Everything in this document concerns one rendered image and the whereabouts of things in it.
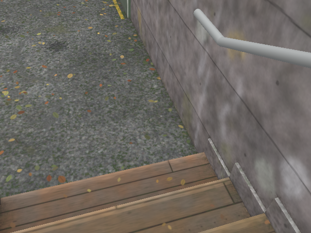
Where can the stairs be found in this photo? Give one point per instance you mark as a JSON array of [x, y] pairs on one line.
[[179, 195]]

